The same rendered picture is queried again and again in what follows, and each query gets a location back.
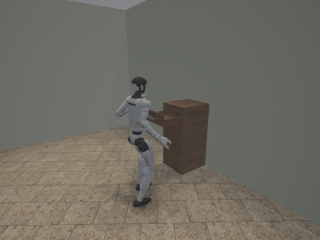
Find cabinet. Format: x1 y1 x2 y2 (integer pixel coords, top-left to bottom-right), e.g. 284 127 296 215
163 99 210 175

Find drawer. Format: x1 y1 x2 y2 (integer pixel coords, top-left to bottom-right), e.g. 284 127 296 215
147 109 183 128

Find robot right forearm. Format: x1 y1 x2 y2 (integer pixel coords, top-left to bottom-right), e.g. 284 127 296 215
143 121 162 142

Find handle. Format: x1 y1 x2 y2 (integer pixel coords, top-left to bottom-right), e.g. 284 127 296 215
147 116 157 121

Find robot left foot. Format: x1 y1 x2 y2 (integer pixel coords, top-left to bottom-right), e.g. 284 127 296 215
136 183 152 191

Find robot head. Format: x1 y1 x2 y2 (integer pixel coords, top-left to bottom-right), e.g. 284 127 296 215
131 77 147 99

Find robot left upper arm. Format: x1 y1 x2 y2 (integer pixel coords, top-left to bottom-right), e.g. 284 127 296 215
115 95 132 117

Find robot right hand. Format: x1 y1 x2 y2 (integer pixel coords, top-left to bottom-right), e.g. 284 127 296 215
159 137 172 150

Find robot right upper arm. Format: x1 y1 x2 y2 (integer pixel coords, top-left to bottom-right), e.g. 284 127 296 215
140 99 151 128

